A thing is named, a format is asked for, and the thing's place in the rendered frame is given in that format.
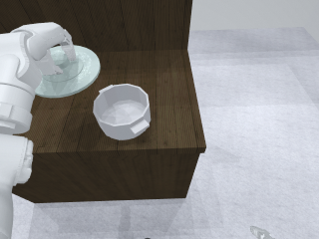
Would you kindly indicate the table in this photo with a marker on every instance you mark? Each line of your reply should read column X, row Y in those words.
column 143, row 43

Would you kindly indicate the pot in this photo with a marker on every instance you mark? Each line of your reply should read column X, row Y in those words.
column 122, row 111

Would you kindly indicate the knob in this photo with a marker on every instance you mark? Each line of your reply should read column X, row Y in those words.
column 61, row 60

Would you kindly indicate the robot right hand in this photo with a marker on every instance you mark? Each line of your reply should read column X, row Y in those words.
column 260, row 233

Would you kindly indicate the lid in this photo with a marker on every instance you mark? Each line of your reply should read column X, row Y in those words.
column 80, row 74

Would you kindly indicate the robot left hand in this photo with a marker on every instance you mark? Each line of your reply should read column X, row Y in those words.
column 53, row 34

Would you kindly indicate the left robot upper arm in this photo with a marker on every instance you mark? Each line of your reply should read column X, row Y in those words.
column 15, row 168

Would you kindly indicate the left robot forearm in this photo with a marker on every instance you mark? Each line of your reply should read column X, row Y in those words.
column 21, row 52

